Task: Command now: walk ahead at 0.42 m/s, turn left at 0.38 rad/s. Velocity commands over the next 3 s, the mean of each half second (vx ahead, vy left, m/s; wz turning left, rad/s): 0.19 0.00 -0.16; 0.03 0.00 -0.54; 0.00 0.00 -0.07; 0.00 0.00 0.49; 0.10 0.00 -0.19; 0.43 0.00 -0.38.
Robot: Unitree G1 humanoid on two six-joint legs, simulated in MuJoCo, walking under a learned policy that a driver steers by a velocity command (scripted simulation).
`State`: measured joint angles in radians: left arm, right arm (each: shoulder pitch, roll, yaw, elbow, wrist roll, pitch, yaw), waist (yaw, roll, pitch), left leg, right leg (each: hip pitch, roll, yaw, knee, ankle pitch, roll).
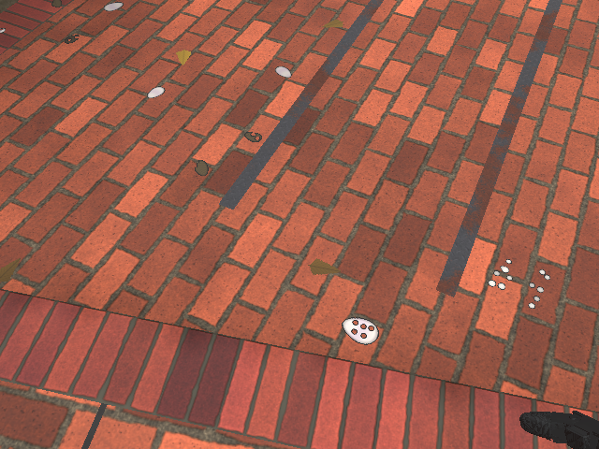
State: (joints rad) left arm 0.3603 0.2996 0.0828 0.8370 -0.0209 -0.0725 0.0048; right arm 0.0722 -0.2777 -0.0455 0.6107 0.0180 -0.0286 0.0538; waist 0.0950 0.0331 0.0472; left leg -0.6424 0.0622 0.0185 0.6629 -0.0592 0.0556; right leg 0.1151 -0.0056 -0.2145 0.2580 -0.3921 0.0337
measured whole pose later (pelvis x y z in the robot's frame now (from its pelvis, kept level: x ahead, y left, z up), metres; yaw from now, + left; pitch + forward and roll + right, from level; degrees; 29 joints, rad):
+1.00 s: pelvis +0.19 +0.00 +0.01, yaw -27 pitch +2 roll +1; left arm 0.16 0.32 0.08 0.65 -0.02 0.05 0.02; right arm 0.08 -0.28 -0.08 0.73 0.01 0.01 -0.01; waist 0.02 -0.01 0.07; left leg -0.36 -0.04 -0.09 0.66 -0.35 -0.07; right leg -0.33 0.09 0.18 0.54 -0.23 -0.02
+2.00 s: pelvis +0.18 +0.06 +0.02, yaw -9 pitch +1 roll -2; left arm 0.11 0.32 0.08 0.74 -0.01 0.02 0.04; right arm 0.21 -0.30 -0.05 0.61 0.01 0.04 -0.03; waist -0.01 -0.02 0.06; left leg -0.28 -0.08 -0.12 0.45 -0.18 0.07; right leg -0.47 0.01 0.09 0.92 -0.36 0.09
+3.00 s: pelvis +0.39 -0.15 +0.01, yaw -30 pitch +1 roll +0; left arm 0.25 0.26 0.04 0.68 0.01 -0.08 -0.04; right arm 0.27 -0.32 -0.05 0.74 0.02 -0.06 -0.01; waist -0.01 0.04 0.05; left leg -0.57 0.11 -0.05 1.12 -0.26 0.01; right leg -0.26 0.08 -0.05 0.43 -0.18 -0.09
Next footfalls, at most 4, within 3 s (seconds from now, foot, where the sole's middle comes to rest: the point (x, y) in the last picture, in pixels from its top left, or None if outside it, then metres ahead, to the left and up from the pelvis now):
0.04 left None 0.21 0.11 -0.76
0.58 right None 0.21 -0.13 -0.76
1.04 left None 0.30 0.09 -0.76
1.36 right None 0.14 -0.11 -0.76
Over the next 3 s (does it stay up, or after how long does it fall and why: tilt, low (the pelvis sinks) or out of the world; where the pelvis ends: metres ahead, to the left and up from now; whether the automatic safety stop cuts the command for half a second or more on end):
stays up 0.39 -0.15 0.01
